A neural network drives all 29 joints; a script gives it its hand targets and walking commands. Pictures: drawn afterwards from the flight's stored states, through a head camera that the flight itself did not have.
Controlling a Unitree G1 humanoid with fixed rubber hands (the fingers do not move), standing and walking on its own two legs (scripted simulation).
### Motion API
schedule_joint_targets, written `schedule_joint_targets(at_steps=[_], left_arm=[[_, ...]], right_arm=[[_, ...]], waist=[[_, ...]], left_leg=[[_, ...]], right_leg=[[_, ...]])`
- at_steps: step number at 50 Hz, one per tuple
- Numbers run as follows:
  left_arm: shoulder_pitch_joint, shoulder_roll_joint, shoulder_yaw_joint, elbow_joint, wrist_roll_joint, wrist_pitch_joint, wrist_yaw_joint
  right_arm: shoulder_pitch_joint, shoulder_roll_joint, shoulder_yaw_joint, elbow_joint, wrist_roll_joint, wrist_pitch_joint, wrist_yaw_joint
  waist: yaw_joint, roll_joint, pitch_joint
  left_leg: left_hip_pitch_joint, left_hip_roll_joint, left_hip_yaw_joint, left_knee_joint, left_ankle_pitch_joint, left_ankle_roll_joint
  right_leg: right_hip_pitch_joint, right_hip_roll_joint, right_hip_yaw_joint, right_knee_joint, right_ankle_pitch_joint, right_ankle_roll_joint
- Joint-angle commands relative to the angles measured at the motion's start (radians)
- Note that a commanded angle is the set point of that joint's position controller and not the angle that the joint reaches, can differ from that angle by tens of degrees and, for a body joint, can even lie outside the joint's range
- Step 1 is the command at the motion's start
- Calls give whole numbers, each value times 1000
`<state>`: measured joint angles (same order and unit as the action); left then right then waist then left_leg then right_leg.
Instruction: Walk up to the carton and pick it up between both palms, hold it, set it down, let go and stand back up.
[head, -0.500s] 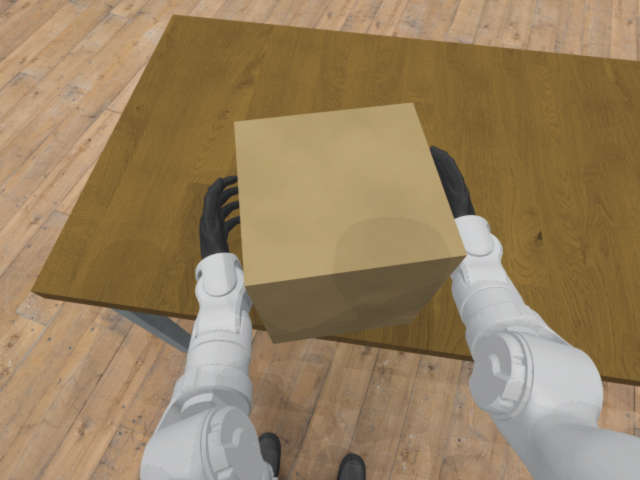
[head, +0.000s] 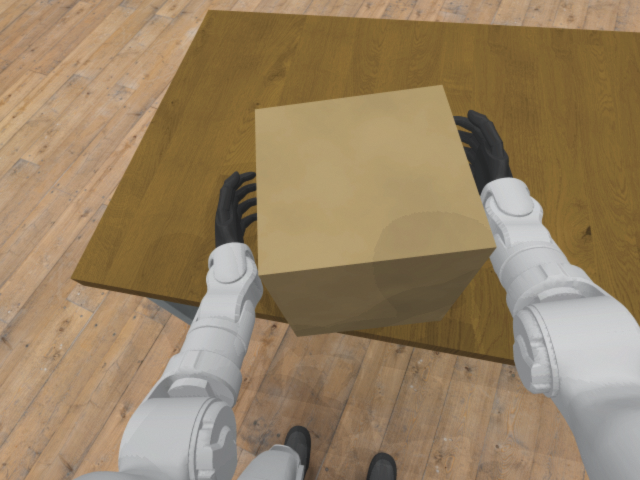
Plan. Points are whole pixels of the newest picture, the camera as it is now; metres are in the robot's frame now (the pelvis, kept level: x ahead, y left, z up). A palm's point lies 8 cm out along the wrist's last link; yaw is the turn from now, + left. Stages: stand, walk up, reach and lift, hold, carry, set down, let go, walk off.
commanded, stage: set down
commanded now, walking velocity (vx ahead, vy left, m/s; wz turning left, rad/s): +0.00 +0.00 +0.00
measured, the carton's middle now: (359, 228) +0.41 +0.06 +0.00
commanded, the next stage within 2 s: none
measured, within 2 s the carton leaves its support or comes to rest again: neither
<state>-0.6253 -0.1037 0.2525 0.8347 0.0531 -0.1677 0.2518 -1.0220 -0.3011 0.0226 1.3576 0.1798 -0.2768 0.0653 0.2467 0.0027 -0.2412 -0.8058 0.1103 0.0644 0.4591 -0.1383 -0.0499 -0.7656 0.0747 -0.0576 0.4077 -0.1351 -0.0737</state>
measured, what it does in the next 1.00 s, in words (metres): stands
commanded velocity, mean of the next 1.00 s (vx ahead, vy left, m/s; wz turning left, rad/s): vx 0.00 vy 0.00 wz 0.00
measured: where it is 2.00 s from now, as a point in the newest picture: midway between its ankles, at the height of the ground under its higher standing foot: outside the picture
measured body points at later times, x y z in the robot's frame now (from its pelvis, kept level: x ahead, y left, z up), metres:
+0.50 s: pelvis -0.01 -0.01 +0.00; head +0.09 -0.03 +0.44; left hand +0.38 +0.24 +0.08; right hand +0.52 -0.13 +0.10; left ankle +0.01 +0.15 -0.73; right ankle +0.00 -0.07 -0.73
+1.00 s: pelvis -0.02 +0.01 +0.01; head +0.06 +0.00 +0.46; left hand +0.36 +0.25 +0.13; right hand +0.50 -0.14 +0.16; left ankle +0.01 +0.15 -0.73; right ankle +0.00 -0.07 -0.73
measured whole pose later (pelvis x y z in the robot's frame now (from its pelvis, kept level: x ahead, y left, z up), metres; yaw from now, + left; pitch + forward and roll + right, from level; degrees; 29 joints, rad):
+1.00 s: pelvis -0.02 +0.01 +0.01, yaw +3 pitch +17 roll -1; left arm -0.64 0.00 0.19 0.23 -0.07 0.55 0.28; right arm -1.01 -0.55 0.09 1.00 0.41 0.19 0.21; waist 0.19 0.01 -0.15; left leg -0.57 0.07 0.02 0.36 -0.08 -0.04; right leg -0.52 0.06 -0.06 0.33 -0.10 -0.06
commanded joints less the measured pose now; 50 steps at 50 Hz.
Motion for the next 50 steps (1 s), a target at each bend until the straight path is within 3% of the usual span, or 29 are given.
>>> schedule_joint_targets(at_steps=[1,10,14,27,35,40,45,50], left_arm=[[-366,130,-37,-210,-47,-35,-10],[-428,204,-90,-334,-138,61,-26],[-439,227,-93,-364,-154,124,-32],[-499,289,-36,-473,-163,340,-10],[-546,257,-59,-595,-175,508,22],[-499,230,-65,-709,-158,600,33],[-433,194,-62,-818,-120,676,25],[-394,167,-79,-853,-103,700,28]], right_arm=[[-481,-252,47,-160,85,-39,14],[-517,-315,126,-256,205,34,70],[-521,-333,140,-287,232,79,81],[-579,-398,111,-422,223,240,87],[-576,-443,51,-436,213,370,107],[-521,-467,29,-479,219,413,125],[-441,-482,18,-522,231,425,138],[-391,-489,4,-558,232,414,154]], waist=[[-10,-203,-813],[6,-226,-824],[-2,-230,-797],[-7,-245,-679],[-36,-173,-659],[-60,-127,-663],[-77,-88,-621],[-88,-80,-555]], left_leg=[[280,-87,30,79,474,8],[177,-98,23,59,363,30],[147,-98,15,42,326,37],[160,-105,-6,-24,237,37],[330,-97,-16,-54,264,16],[437,-94,-29,-57,336,4],[529,-96,-44,-70,393,-4],[559,-98,-55,-88,350,3]], right_leg=[[587,3,66,107,550,87],[671,-18,103,130,558,107],[718,-31,120,129,574,119],[786,-53,159,67,480,127],[685,-27,115,16,406,94],[671,-13,89,2,435,81],[668,-2,73,-18,455,72],[641,-3,65,-33,379,65]])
